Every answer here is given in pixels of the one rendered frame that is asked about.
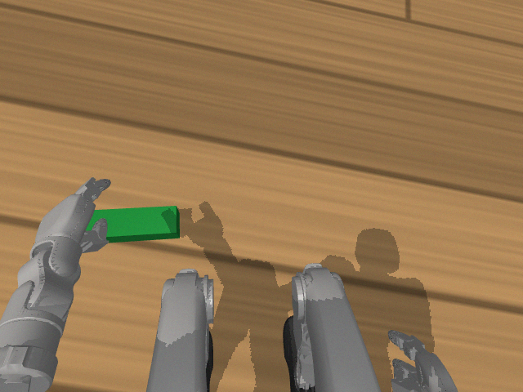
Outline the right robot hand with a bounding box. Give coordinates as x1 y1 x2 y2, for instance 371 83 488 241
388 330 458 392

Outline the carton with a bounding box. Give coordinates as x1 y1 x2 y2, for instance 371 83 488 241
86 206 180 243

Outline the left robot hand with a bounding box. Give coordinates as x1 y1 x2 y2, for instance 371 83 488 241
35 177 111 253

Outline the right robot foot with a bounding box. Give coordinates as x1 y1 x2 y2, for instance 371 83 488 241
283 316 315 392

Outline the left robot arm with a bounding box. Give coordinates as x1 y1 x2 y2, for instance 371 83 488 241
0 236 83 392

